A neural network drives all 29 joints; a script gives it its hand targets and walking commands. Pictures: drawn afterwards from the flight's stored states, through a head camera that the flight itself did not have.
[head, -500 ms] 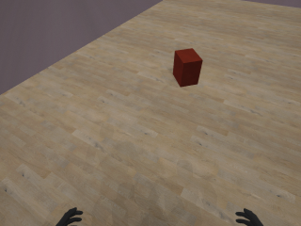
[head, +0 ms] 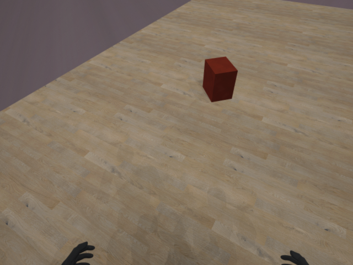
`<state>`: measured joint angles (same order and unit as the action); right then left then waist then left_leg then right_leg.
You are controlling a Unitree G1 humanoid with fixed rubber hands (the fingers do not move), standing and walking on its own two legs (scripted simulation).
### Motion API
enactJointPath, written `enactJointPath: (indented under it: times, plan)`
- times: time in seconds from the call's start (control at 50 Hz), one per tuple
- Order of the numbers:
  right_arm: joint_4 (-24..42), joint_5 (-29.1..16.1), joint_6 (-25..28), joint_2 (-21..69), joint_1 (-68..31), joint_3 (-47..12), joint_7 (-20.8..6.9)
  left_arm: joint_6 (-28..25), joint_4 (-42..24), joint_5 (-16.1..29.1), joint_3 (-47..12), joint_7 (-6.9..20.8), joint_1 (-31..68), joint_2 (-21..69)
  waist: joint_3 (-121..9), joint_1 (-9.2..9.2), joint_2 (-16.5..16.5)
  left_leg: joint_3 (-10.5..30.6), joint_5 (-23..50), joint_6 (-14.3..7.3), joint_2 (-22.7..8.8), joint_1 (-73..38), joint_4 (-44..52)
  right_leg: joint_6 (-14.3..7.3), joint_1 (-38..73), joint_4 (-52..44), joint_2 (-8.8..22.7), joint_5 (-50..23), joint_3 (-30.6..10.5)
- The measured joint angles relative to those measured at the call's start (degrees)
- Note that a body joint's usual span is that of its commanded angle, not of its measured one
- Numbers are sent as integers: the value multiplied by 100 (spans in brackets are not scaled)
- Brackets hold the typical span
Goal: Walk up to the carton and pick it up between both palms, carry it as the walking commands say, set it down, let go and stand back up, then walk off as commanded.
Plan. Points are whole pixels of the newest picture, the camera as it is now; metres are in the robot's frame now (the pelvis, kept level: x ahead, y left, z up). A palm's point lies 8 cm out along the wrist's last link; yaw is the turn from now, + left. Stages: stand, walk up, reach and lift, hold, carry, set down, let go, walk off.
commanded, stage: stand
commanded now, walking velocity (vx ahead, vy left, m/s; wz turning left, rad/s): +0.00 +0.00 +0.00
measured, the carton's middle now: (218, 79) +1.76 -0.33 -0.61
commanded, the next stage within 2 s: walk up in 0.90 s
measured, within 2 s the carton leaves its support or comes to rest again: neither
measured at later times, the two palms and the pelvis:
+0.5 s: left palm out of the picture +0.14 +0.27 -0.07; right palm out of the picture +0.13 -0.27 -0.09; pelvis +0.00 +0.00 +0.00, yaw +0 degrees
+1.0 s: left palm out of the picture +0.12 +0.28 -0.08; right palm out of the picture +0.10 -0.27 -0.10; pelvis -0.02 +0.00 +0.00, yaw +0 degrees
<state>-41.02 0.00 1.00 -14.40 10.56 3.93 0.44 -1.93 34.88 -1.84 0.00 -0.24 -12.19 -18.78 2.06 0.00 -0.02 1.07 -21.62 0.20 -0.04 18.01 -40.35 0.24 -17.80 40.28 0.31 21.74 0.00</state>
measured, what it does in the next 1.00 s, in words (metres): stands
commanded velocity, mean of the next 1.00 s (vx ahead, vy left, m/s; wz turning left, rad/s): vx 0.00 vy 0.00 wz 0.00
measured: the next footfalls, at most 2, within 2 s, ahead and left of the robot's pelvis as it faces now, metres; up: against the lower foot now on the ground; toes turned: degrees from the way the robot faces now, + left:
left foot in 1.78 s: +0.26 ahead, +0.08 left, +0.00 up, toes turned -2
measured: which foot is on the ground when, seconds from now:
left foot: down 0.00-1.00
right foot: down 0.00-1.00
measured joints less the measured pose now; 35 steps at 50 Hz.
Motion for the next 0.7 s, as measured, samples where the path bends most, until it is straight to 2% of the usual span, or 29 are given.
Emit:
enactJointPath:
  times: [0.7]
  plan:
    - [-374,0,24,-95,-90,8,0,-23,130,24,0,0,0,-62,0,0,0,0,59,0,0,0,0,0,1,0,0,-56,0]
